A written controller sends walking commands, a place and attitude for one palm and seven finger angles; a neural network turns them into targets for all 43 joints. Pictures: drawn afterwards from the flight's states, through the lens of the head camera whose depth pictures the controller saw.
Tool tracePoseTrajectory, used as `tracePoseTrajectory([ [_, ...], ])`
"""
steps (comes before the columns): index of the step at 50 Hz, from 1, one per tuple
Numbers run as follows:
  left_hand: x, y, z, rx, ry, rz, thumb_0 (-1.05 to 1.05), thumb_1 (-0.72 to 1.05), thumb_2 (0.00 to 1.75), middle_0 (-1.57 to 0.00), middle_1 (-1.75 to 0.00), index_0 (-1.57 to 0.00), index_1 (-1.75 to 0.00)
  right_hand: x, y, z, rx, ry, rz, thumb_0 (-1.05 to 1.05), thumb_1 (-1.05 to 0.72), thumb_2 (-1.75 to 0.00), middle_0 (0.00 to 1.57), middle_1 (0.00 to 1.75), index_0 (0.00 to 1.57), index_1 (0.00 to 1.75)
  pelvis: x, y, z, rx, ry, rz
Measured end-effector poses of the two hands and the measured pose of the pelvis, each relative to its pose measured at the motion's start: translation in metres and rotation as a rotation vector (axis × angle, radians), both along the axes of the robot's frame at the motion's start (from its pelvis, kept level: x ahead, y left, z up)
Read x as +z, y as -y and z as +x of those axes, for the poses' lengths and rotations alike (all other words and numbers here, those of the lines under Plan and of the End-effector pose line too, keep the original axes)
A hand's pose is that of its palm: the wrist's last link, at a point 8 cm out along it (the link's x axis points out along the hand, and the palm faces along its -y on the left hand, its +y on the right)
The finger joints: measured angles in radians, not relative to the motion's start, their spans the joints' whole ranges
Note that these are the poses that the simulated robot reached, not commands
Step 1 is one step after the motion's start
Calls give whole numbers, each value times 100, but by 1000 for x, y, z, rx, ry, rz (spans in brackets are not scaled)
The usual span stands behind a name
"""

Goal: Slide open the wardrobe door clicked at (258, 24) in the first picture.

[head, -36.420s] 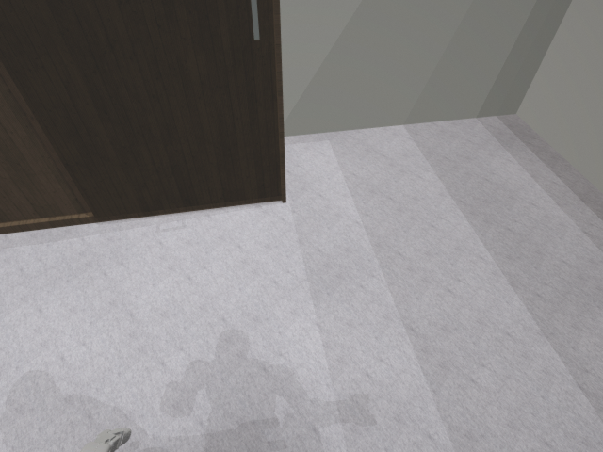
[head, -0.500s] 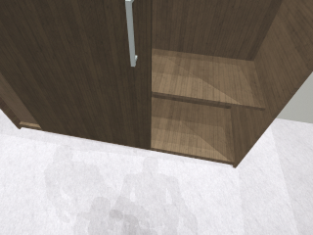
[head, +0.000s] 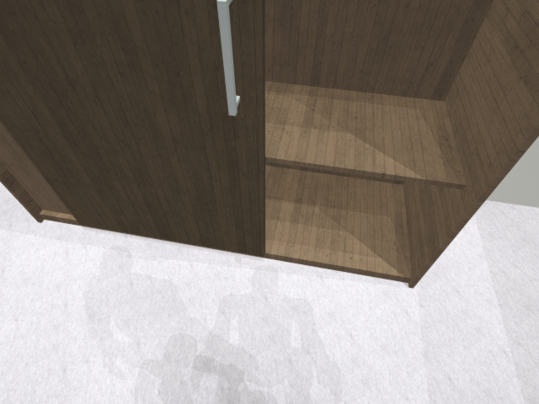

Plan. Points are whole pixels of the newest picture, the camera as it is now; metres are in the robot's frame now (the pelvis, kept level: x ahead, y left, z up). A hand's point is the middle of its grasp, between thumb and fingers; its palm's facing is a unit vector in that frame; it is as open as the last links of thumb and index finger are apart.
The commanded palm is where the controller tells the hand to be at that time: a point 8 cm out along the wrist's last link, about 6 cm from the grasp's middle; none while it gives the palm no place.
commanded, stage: look to check the result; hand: right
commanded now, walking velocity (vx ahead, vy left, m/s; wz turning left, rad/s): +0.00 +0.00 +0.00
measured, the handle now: (231, 59) +0.73 +0.13 +0.13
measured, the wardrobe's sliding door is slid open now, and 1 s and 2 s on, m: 0.60 0.60 0.60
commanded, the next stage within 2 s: stand and wait in 0.40 s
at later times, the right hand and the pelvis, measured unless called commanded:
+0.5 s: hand out of the picture +0.03 -0.19 -0.17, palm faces +0.01 +0.98 -0.22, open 7.4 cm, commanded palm none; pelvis +0.00 +0.00 +0.00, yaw +0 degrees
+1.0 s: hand out of the picture +0.05 -0.21 -0.16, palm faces +0.00 +0.96 -0.28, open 7.4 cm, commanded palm none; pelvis -0.01 +0.01 +0.00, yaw -1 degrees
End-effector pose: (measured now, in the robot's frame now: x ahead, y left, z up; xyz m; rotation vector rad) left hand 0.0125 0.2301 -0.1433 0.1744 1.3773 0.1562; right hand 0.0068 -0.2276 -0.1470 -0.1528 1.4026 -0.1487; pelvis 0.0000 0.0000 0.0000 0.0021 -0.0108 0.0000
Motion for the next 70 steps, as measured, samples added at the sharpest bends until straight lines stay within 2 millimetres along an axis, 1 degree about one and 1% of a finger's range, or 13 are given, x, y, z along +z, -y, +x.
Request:
tracePoseTrajectory([
  [16, 4, -12, 16, -18, 37, 23, 0, 90, 90, -20, -30, -20, -30, 3, 5, 14, 5, 44, -15, 0, -91, -89, 20, 30, 20, 30, 1, -3, 0, -5, 8, 0],
  [31, 9, -28, 18, -30, 39, 48, 0, 90, 90, -21, -30, -20, -30, 7, 15, 17, 19, 50, -37, 0, -91, -89, 20, 30, 20, 30, 3, -6, -4, -6, 7, 0],
  [38, 11, -36, 23, -40, 45, 62, 0, 90, 90, -21, -30, -20, -30, 9, 20, 21, 23, 57, -52, 0, -91, -89, 21, 30, 20, 30, 3, -7, -6, -8, 7, -1],
  [46, 14, -46, 36, -54, 68, 77, 1, 90, 90, -21, -30, -20, -30, 14, 27, 30, 31, 77, -72, 0, -91, -89, 21, 30, 20, 30, 4, -10, -6, -11, 4, -1],
  [60, 24, -68, 64, -81, 130, 111, 1, 90, 90, -21, -30, -20, -30, 24, 37, 53, 47, 134, -112, 0, -90, -89, 21, 30, 21, 30, 5, -16, -4, -15, 3, -3],
  [70, 28, -81, 75, -92, 150, 128, 1, 90, 90, -21, -30, -20, -30, 30, 38, 64, 56, 161, -130, 0, -90, -89, 21, 30, 21, 30, 6, -22, -2, -17, 3, -4],
])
